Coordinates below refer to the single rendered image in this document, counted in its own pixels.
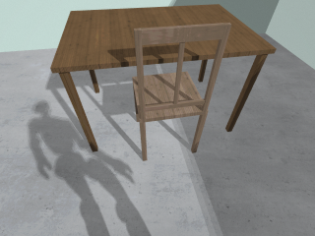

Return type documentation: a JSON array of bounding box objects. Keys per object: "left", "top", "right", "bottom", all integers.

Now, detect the chair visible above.
[{"left": 132, "top": 23, "right": 232, "bottom": 161}]

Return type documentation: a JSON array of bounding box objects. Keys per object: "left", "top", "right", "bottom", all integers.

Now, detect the table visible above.
[{"left": 50, "top": 4, "right": 277, "bottom": 152}]

